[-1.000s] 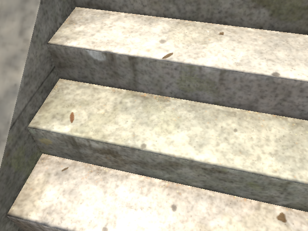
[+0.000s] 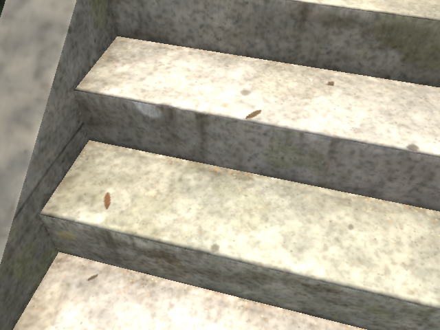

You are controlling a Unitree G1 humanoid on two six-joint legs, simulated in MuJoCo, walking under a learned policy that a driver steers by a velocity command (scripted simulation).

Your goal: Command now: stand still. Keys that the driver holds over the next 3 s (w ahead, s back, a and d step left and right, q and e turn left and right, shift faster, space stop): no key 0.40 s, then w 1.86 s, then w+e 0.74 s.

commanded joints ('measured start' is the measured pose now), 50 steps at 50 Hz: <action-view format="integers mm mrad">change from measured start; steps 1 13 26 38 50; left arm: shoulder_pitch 80 126 142 157 -166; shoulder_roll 93 78 46 149 -148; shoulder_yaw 16 18 16 59 -66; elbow -7 4 -23 -68 -353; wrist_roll -1 -3 -11 -28 -75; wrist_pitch -7 -9 -18 -70 -52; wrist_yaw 4 7 27 -5 -37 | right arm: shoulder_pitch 14 49 79 45 313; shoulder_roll -99 -95 -129 -66 -33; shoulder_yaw -16 -10 -23 -10 32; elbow -32 -29 -51 -123 93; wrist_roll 0 1 16 17 -8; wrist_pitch -7 -8 -14 -104 -59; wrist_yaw -5 -7 -21 16 47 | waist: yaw -5 -5 -11 -32 -14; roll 16 13 97 -154 68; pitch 37 35 51 87 153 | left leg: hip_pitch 81 71 -5 -227 116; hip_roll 95 95 140 19 395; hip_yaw -106 -111 -216 77 -244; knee -87 -96 -187 229 -256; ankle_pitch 45 39 -564 -228 -166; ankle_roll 5 10 82 43 159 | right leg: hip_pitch -151 -157 -231 -3 -1384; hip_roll -16 -15 48 -233 20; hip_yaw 18 19 -58 310 126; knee -93 -89 81 -96 2101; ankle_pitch -3 5 -195 385 -271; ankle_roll -4 -4 -46 -276 -133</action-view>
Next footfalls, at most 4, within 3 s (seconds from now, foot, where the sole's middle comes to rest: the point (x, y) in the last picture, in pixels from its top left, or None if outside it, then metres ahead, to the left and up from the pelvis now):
1.20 right None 0.33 -0.20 -0.59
1.82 left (233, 214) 0.68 0.00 -0.41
2.34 right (308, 103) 0.91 -0.19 -0.22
2.88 left None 1.25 -0.05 -0.04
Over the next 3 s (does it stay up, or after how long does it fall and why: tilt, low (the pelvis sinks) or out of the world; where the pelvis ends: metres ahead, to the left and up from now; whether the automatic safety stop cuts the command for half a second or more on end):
stays up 1.10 -0.12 0.65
